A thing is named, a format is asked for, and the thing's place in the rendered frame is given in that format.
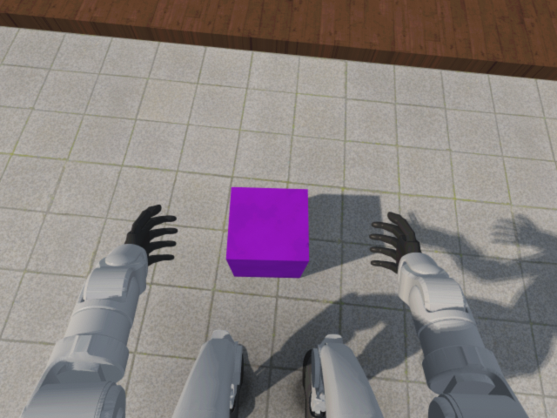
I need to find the robot left thigh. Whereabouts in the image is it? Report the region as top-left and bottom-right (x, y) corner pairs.
(172, 339), (242, 418)

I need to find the right robot forearm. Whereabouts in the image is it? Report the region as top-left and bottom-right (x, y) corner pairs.
(397, 253), (529, 418)

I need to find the left robot hand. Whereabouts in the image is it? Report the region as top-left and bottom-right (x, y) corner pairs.
(125, 205), (178, 266)

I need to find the carton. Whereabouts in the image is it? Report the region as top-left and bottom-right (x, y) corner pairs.
(226, 187), (309, 278)

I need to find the right robot hand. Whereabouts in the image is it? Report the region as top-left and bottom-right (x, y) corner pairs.
(369, 212), (421, 274)

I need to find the robot left upper arm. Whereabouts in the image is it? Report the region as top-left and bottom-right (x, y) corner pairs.
(23, 381), (126, 418)

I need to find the robot thigh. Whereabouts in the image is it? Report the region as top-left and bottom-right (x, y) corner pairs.
(172, 339), (242, 418)
(312, 343), (384, 418)

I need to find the left robot forearm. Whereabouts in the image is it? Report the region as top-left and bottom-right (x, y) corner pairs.
(19, 244), (148, 418)

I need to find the robot right thigh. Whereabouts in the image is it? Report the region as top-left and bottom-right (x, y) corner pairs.
(312, 343), (384, 418)

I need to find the robot right upper arm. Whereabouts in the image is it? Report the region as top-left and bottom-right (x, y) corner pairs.
(428, 393), (527, 418)

